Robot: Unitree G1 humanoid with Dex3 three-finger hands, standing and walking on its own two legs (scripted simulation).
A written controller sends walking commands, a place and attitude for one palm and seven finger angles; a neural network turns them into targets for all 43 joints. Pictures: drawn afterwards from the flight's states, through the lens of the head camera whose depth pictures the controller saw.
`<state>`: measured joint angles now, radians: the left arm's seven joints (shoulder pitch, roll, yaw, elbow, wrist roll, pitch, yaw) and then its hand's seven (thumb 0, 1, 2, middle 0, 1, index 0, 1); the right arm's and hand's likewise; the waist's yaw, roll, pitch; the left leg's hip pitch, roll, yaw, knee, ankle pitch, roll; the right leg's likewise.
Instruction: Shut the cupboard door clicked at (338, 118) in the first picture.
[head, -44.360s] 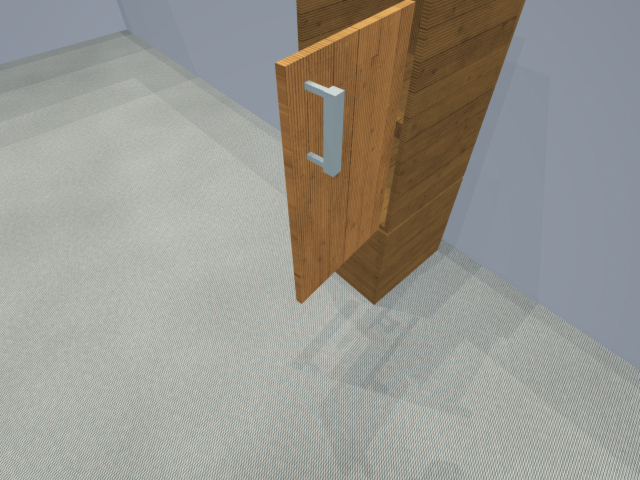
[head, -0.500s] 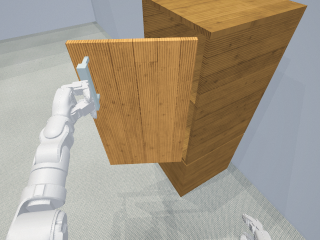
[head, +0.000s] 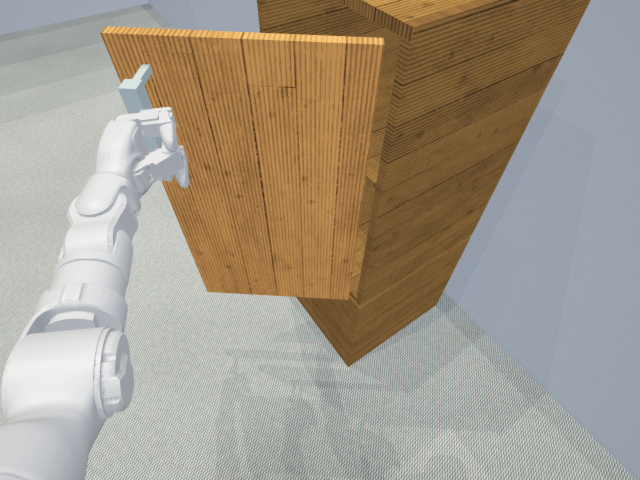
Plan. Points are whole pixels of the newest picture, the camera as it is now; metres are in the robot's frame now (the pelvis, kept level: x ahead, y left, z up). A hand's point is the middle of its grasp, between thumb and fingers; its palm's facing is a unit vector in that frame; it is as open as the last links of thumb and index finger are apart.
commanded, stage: push the door shut along its arc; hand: left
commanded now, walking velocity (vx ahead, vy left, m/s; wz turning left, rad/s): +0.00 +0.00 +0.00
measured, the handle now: (155, 125) +0.54 +0.21 +0.16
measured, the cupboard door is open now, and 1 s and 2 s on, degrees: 52 38 23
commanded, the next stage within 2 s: pull the fist back off the door in 1.18 s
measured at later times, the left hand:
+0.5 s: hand (226, 125) +0.52 +0.11 +0.17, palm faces -0.21 -0.98 +0.00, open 3.1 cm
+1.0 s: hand (236, 107) +0.56 +0.10 +0.17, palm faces -0.30 -0.95 +0.00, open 3.1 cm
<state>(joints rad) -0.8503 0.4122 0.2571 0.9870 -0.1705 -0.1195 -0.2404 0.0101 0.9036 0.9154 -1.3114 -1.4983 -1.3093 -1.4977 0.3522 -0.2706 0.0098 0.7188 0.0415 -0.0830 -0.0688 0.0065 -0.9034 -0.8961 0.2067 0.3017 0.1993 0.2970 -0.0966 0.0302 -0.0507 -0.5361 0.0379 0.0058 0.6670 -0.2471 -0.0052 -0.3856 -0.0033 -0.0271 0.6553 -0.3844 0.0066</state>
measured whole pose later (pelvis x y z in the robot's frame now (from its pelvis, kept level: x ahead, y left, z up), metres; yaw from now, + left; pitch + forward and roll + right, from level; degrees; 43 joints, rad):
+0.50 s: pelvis +0.00 +0.00 -0.01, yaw -1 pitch +13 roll -2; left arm -1.15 0.51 0.28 1.27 -0.11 -0.17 -0.33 0.02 0.90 0.90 -1.30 -1.50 -1.30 -1.50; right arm 0.38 -0.29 0.01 0.73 0.02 -0.09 -0.06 0.00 -0.90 -0.90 0.21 0.30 0.20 0.30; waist -0.19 0.04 -0.06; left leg -0.70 0.05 0.00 0.74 -0.27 -0.01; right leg -0.56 0.01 -0.02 0.73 -0.40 0.00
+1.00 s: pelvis +0.00 -0.01 -0.02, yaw -1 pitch +18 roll -2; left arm -1.34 0.61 0.26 1.37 -0.08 -0.14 -0.42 0.02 0.89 0.95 -1.30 -1.50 -1.30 -1.50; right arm 0.42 -0.29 0.00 0.75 -0.01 -0.11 -0.05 0.00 -0.90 -0.90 0.21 0.30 0.20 0.30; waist -0.24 0.04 -0.07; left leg -0.84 0.07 -0.02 0.81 -0.29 -0.02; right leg -0.68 0.03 -0.04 0.78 -0.42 0.00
